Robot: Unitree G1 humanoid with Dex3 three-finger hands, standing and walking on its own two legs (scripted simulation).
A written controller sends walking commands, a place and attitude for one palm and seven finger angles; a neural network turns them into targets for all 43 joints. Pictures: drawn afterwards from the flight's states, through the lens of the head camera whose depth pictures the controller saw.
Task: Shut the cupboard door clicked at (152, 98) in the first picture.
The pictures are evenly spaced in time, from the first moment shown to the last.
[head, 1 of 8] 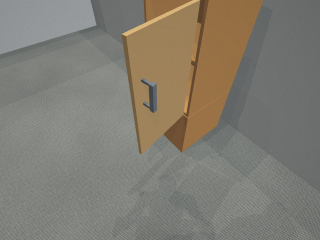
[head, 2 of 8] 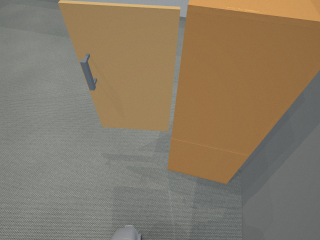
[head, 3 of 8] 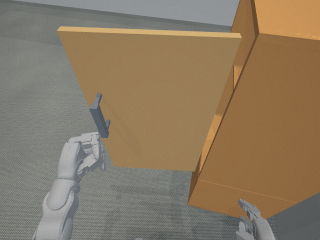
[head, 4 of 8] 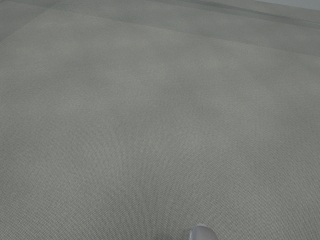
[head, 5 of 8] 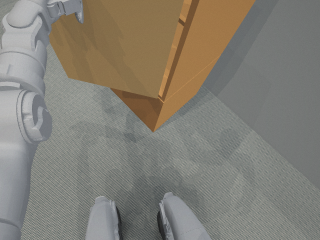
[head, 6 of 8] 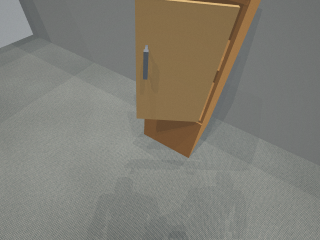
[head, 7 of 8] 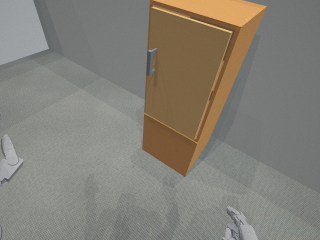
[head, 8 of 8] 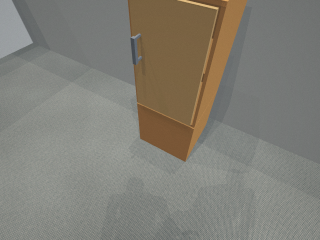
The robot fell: no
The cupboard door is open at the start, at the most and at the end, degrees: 100 100 0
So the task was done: yes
